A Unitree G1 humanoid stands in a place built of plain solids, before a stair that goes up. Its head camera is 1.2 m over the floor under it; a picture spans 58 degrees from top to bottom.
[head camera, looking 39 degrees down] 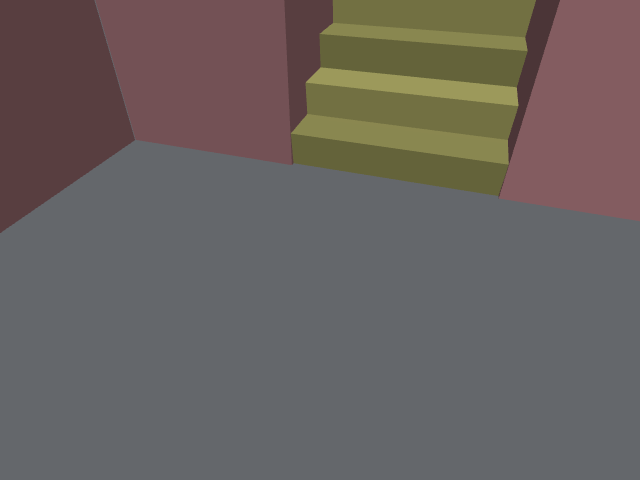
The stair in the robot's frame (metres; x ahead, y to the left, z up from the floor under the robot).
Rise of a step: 0.19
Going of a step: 0.25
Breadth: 1.10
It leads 18 degrees to the right of straight ahead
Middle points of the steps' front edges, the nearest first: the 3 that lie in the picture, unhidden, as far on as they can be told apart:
1.98 -0.37 0.19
2.22 -0.44 0.38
2.46 -0.52 0.57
